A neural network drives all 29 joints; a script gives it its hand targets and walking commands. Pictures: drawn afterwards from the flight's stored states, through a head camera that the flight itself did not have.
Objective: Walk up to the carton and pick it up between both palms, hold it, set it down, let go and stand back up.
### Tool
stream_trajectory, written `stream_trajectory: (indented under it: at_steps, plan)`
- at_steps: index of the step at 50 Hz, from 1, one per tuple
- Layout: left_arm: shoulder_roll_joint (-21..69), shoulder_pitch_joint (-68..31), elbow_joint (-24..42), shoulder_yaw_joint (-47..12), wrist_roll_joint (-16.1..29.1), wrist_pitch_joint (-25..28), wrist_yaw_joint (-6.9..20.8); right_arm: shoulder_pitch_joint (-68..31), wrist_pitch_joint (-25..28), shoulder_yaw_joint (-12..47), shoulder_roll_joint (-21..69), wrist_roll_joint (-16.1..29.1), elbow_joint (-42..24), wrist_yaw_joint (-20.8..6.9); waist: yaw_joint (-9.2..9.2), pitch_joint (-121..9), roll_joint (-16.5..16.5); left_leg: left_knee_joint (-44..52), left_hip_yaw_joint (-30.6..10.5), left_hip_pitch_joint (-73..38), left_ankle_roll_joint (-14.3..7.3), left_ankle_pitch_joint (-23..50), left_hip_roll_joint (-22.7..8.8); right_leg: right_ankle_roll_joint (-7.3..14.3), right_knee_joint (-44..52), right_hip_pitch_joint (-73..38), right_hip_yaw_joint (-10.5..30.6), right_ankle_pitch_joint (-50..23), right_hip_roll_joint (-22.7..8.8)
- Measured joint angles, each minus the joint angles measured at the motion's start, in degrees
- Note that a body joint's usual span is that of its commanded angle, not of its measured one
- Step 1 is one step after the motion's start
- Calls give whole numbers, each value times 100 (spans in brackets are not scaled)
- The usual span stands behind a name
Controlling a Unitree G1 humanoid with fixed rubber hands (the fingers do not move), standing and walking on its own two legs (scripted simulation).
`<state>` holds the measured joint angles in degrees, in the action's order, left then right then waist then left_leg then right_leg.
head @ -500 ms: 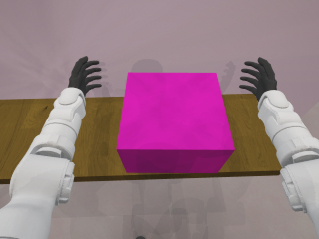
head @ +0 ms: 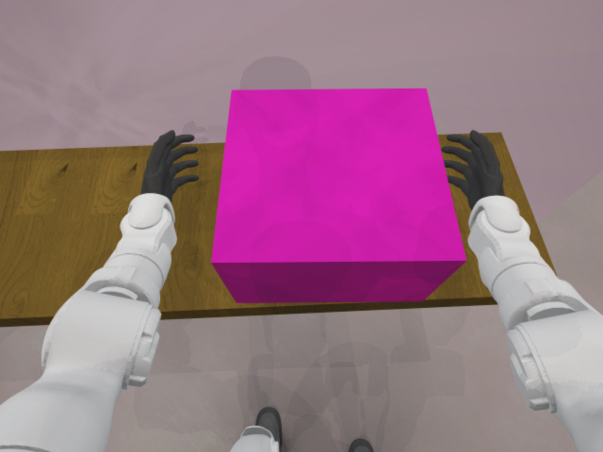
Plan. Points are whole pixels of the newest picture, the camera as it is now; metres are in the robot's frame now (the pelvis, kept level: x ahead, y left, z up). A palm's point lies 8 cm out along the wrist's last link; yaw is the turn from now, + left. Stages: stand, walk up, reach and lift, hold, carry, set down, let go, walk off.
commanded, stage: reach and lift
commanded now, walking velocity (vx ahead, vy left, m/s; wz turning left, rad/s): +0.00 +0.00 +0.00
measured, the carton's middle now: (329, 198) +0.46 +0.01 -0.01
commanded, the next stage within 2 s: none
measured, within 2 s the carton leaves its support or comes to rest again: neither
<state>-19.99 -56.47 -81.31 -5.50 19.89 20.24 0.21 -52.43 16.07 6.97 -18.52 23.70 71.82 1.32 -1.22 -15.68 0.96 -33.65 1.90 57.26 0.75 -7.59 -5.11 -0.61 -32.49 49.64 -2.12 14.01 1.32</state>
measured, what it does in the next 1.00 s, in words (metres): stands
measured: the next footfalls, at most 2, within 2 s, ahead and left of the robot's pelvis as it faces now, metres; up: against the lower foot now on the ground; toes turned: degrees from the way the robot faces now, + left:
none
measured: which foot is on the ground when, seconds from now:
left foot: down 0.00-1.00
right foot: down 0.00-1.00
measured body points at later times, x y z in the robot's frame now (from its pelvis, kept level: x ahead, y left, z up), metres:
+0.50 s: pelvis +0.00 +0.01 -0.01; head +0.14 +0.02 +0.42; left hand +0.47 +0.23 +0.01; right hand +0.48 -0.18 +0.02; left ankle +0.05 +0.13 -0.71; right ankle -0.02 -0.13 -0.71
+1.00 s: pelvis +0.00 +0.01 +0.00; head +0.15 +0.02 +0.43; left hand +0.47 +0.20 +0.01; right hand +0.47 -0.17 +0.02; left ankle +0.05 +0.13 -0.71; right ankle -0.02 -0.13 -0.71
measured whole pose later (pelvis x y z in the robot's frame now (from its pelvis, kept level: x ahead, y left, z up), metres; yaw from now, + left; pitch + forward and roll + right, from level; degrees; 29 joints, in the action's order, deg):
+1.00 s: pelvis +0.00 +0.01 +0.00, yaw -1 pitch +30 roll -3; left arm -13.7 -59.2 -85.1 11.7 2.8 26.8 -1.9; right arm -54.2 22.4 -12.0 -10.3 -0.2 72.5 3.2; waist 0.1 -12.5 1.2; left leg -33.3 3.2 55.5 0.0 -7.8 -4.9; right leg -1.3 -32.0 48.3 -0.9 13.7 1.0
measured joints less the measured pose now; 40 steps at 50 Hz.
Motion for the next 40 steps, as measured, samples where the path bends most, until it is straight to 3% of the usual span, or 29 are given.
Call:
stream_trajectory:
  at_steps: [10,20,29,34,40]
  plan:
    - [134,-160,26,196,-227,219,38,-47,324,207,-82,224,-84,68,41,-73,27,-279,87,421,-80,-107,9,-77,-280,451,96,76,-31]
    - [256,-110,64,221,-288,163,-51,-80,330,163,-79,135,3,9,-51,-93,60,-390,153,398,-125,-195,12,-114,-342,427,164,117,-46]
    - [473,-161,108,312,-465,220,-108,-262,331,-194,205,-327,110,72,-34,-72,72,-488,104,444,-113,-221,13,-94,-450,458,120,167,-44]
    - [649,-189,86,714,-738,305,-263,-262,345,-493,362,-654,66,141,25,-22,27,-469,107,413,-100,-207,6,-79,-469,450,124,171,-37]
    - [648,-237,-66,1053,-1054,386,-254,-249,406,-788,497,-1048,79,179,47,57,0,-335,116,270,-81,-153,4,-66,-364,325,128,128,-31]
